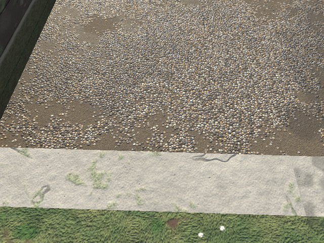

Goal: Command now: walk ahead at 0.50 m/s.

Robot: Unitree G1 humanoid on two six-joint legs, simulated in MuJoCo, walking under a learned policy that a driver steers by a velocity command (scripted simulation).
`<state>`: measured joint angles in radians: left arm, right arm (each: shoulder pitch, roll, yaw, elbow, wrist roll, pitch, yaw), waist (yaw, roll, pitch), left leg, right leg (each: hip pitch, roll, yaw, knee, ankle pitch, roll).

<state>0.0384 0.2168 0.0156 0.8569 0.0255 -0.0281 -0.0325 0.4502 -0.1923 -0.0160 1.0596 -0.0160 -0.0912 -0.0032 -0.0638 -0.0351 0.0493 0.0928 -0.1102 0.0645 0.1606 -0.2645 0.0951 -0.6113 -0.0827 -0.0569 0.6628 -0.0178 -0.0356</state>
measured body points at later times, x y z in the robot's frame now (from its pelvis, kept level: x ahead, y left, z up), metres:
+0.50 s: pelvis +0.26 -0.03 +0.00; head +0.29 -0.04 +0.45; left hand +0.19 +0.20 -0.14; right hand +0.40 -0.26 -0.13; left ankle +0.41 +0.11 -0.69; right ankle +0.20 -0.09 -0.74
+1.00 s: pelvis +0.47 +0.00 +0.00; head +0.48 +0.01 +0.45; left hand +0.60 +0.25 -0.13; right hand +0.41 -0.24 -0.14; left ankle +0.44 +0.06 -0.74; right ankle +0.60 -0.17 -0.66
